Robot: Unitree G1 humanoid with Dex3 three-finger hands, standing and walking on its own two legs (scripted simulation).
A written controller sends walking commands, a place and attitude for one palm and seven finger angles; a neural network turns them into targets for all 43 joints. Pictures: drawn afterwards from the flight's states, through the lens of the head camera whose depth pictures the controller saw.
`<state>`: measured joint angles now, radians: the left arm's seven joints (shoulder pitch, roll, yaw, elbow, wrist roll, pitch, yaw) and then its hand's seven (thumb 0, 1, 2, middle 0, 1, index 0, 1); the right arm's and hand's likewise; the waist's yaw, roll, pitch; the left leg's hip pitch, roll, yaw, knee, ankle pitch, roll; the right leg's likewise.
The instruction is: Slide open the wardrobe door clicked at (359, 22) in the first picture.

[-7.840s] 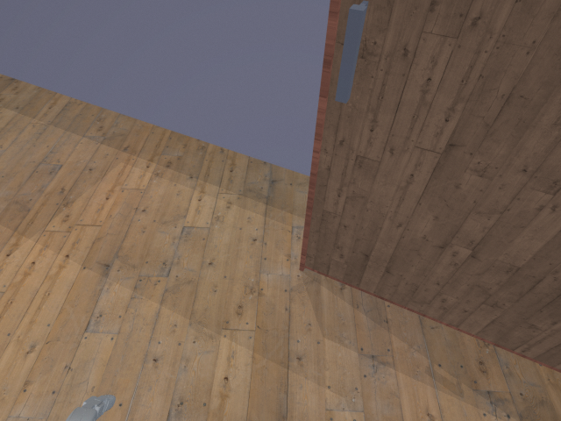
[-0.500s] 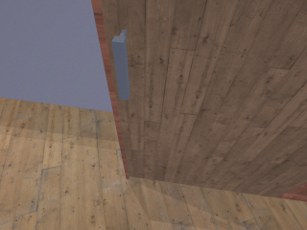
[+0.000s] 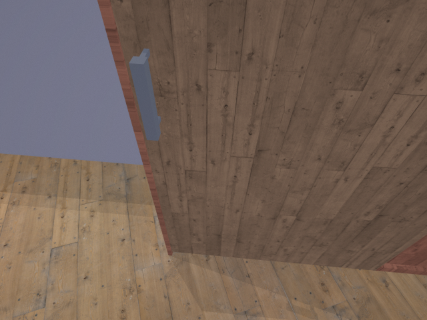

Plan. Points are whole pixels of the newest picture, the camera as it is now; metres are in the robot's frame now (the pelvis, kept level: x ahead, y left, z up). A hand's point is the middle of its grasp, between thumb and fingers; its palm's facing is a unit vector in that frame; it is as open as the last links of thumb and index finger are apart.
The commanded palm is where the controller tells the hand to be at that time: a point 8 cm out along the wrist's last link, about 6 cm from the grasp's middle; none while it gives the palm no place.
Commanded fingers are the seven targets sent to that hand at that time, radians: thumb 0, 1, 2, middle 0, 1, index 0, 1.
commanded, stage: come to a stop and stand still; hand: left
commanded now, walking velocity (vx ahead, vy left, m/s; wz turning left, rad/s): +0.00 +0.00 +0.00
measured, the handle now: (149, 96) +0.49 +0.16 +0.16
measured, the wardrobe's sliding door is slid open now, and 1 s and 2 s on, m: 0.00 0.00 0.00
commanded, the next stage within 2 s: look again from close up in 1.04 s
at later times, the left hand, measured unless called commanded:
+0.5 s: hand out of the picture +0.01 +0.18 -0.19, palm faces +0.03 -0.99 -0.16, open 7.4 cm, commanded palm none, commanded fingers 0.00 0.90 0.90 -0.20 -0.30 -0.20 -0.30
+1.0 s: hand out of the picture -0.04 +0.25 -0.18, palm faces +0.02 -0.98 -0.20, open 7.4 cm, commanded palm none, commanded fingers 0.00 0.90 0.90 -0.20 -0.30 -0.20 -0.30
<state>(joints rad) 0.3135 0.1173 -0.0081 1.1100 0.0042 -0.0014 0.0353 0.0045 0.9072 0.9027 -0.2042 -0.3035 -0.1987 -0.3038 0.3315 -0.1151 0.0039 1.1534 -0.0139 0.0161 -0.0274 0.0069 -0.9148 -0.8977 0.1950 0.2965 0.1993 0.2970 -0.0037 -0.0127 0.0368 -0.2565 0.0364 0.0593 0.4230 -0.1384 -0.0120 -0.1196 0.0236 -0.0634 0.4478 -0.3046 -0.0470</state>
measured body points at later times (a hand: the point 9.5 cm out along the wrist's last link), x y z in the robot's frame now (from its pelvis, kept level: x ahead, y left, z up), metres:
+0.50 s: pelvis +0.01 +0.03 -0.01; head +0.00 +0.04 +0.44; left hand +0.01 +0.23 -0.17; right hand +0.03 -0.21 -0.16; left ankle +0.05 +0.13 -0.74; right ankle -0.04 -0.08 -0.74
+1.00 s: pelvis -0.01 +0.06 +0.00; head -0.01 +0.08 +0.45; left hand -0.04 +0.30 -0.16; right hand +0.02 -0.18 -0.15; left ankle +0.05 +0.13 -0.74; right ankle -0.04 -0.08 -0.74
